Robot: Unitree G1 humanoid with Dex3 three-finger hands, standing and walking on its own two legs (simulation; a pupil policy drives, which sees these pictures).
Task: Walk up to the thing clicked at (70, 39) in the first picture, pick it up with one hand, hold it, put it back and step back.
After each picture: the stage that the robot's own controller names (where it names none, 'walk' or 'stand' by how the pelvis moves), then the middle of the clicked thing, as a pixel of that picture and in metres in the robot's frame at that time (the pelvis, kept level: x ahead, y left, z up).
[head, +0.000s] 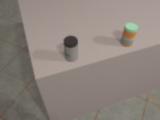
stand; (71, 49) +0.59 +0.07 -0.06
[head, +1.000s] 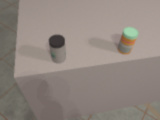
rise first; (57, 49) +0.53 +0.13 -0.03
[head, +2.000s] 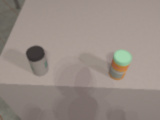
stand; (38, 61) +0.45 +0.19 -0.03
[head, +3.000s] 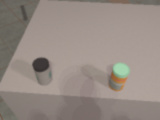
stand; (42, 71) +0.45 +0.19 -0.06
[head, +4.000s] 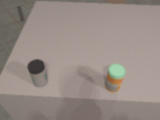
stand; (38, 73) +0.44 +0.20 -0.06
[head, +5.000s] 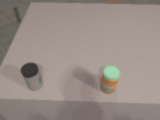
stand; (32, 77) +0.43 +0.23 -0.06
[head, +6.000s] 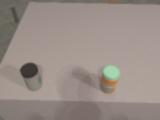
stand; (32, 77) +0.43 +0.23 -0.07
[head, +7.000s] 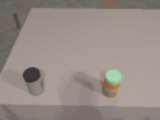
rise first; (34, 81) +0.41 +0.23 -0.06
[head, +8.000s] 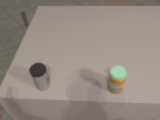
go down; (40, 77) +0.43 +0.22 -0.06
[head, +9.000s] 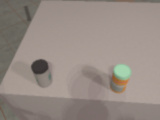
go down; (42, 73) +0.43 +0.21 -0.06
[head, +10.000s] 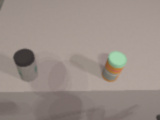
go down; (26, 66) +0.43 +0.19 -0.02
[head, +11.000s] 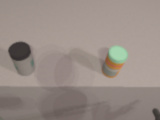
close in; (23, 59) +0.44 +0.20 +0.00
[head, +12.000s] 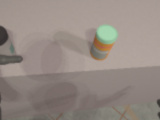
close; (0, 46) +0.46 +0.21 +0.03
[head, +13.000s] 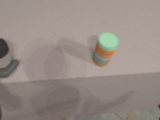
lift; (1, 59) +0.42 +0.23 +0.03
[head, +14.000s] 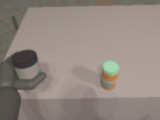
lift; (29, 72) +0.33 +0.17 +0.13
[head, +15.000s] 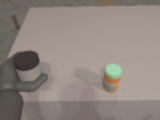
hold; (31, 73) +0.32 +0.16 +0.13
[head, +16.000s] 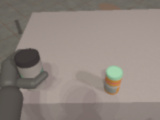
hold; (31, 70) +0.33 +0.16 +0.14
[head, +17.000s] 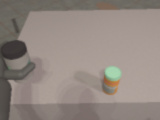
crouch; (18, 62) +0.35 +0.20 +0.14
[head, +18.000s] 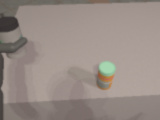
lower; (11, 38) +0.44 +0.21 +0.16
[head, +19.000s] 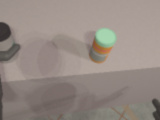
lower; (3, 43) +0.47 +0.20 +0.03
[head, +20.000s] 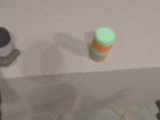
lower; (2, 48) +0.45 +0.21 +0.03
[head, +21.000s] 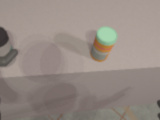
lower; (0, 48) +0.45 +0.22 +0.03
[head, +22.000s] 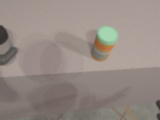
lower; (0, 46) +0.46 +0.22 +0.03
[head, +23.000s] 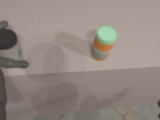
open; (9, 49) +0.45 +0.19 +0.03
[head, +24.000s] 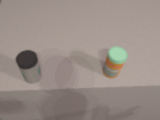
sink last; (30, 67) +0.41 +0.18 -0.01
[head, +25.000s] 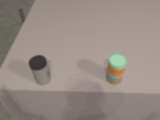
stand; (40, 70) +0.44 +0.20 -0.01
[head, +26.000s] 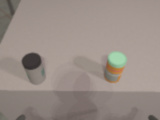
stand; (34, 69) +0.42 +0.20 +0.00
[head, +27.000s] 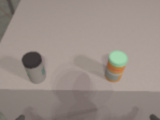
stand; (34, 68) +0.42 +0.20 +0.00
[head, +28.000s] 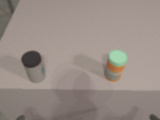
stand; (34, 67) +0.42 +0.20 +0.00
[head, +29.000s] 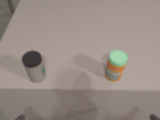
stand; (34, 67) +0.42 +0.19 +0.00
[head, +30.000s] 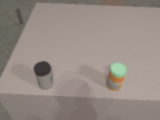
stand; (44, 76) +0.43 +0.18 -0.06
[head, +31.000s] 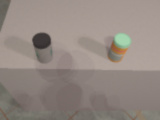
walk; (43, 48) +0.49 +0.15 -0.04
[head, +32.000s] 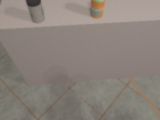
walk; (35, 9) +0.72 +0.25 -0.03
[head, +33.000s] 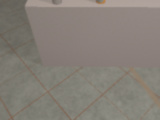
stand; out of the picture +1.05 +0.22 -0.04
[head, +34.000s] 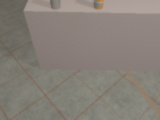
stand; out of the picture +1.05 +0.21 -0.06
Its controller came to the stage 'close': yes
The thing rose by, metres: 0.22
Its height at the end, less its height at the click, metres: +0.00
